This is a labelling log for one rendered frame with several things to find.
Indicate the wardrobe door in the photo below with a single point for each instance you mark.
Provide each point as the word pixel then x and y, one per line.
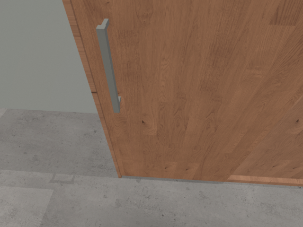
pixel 280 153
pixel 202 82

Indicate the handle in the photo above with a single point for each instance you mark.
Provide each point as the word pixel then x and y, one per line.
pixel 108 65

